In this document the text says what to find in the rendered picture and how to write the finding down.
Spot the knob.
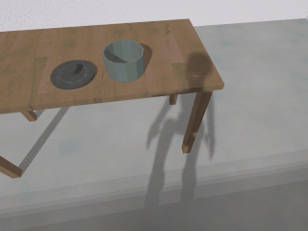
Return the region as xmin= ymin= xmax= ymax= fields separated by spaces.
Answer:
xmin=64 ymin=64 xmax=79 ymax=75

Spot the table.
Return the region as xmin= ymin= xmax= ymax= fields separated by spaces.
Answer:
xmin=0 ymin=18 xmax=224 ymax=179

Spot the pot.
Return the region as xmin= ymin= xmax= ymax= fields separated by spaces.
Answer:
xmin=102 ymin=39 xmax=145 ymax=83

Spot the lid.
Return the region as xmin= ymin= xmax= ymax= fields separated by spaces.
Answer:
xmin=50 ymin=60 xmax=95 ymax=90

